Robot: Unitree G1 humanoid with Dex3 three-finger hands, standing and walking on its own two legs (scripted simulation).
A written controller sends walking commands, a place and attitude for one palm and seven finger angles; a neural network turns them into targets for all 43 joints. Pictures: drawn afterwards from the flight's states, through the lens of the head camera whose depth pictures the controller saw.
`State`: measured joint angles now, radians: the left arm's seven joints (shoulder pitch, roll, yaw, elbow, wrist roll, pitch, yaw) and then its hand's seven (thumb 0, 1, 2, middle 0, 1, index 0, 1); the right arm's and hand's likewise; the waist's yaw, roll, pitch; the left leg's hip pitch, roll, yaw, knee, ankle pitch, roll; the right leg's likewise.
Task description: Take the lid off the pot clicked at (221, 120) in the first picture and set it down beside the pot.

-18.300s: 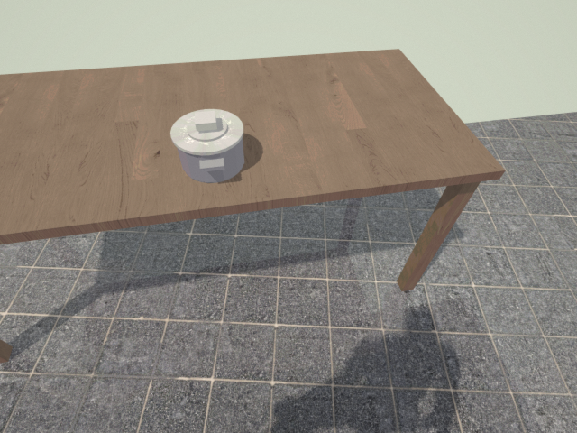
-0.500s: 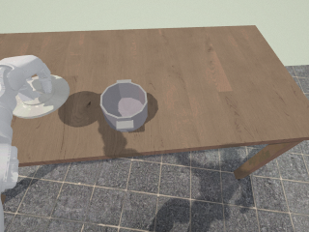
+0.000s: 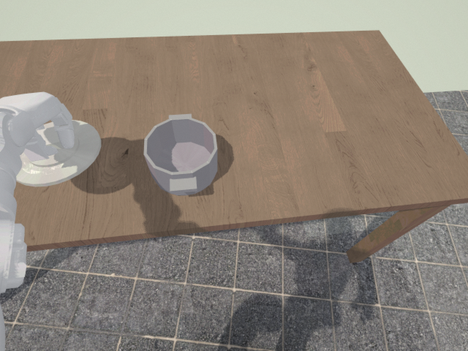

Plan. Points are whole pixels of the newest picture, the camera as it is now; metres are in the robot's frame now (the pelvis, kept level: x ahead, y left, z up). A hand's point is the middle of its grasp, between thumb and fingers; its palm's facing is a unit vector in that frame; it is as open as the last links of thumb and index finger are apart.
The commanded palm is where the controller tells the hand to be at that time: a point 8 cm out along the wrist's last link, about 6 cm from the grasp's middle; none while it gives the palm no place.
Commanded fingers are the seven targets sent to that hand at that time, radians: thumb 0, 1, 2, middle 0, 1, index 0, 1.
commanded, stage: lower the lid onto the table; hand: left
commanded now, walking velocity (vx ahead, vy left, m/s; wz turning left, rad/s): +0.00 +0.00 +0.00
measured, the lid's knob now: (48, 140) +0.48 +0.32 +0.04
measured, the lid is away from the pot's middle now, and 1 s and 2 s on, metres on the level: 0.23 0.25 0.25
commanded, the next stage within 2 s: open the fingers wide in 1.32 s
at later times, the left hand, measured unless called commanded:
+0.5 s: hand (49, 154) +0.46 +0.32 +0.03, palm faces -0.47 -0.09 -0.88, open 5.1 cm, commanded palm +0.50 +0.31 +0.08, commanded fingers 0.00 0.63 1.04 -0.69 -1.02 -1.07 -1.17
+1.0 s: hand (54, 160) +0.47 +0.33 +0.00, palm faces -0.47 -0.10 -0.88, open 5.0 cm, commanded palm +0.51 +0.31 +0.05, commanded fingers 0.00 0.63 1.04 -0.69 -1.02 -1.07 -1.17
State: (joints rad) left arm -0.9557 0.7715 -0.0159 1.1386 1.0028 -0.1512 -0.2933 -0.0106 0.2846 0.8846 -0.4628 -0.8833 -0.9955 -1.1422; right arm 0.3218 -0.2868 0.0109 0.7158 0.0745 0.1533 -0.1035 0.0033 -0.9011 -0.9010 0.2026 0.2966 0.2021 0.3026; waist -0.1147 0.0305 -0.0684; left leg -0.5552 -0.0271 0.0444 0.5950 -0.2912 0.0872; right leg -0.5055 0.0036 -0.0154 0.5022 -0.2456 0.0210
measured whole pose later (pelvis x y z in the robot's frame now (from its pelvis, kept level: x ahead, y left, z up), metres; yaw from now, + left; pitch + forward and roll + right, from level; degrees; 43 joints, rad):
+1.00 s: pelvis -0.01 +0.01 -0.02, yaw -1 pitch +21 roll -5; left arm -0.97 0.82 0.02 1.21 1.05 -0.18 -0.22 -0.01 0.29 0.88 -0.46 -0.88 -1.00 -1.14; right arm 0.37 -0.28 0.02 0.71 0.05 0.19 -0.10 0.00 -0.90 -0.90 0.20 0.30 0.20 0.30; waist -0.16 0.04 -0.10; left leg -0.80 0.00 0.03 0.81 -0.37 0.10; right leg -0.73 0.02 -0.03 0.67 -0.30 0.02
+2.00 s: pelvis -0.02 +0.02 -0.04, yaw -2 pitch +23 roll -6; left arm -0.98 0.82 0.03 1.21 1.06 -0.16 -0.19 -0.01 0.28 0.79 -0.46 -0.93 -0.70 -1.04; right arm 0.36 -0.27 0.03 0.67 0.06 0.21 -0.08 0.00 -0.90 -0.90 0.20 0.30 0.20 0.30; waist -0.17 0.04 -0.11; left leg -0.92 0.00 0.03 0.92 -0.41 0.11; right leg -0.84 0.03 -0.03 0.77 -0.33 0.02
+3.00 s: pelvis -0.02 +0.03 -0.03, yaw -1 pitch +20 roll -6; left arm -1.00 0.74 -0.04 1.21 1.03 -0.09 -0.18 0.00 0.04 0.55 -0.33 -0.92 -0.33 -0.92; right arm 0.37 -0.27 0.01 0.70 0.07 0.19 -0.06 0.00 -0.90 -0.90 0.20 0.30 0.20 0.30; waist -0.15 0.05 -0.11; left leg -0.81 -0.02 0.03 0.84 -0.38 0.13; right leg -0.73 0.01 -0.03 0.69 -0.31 -0.01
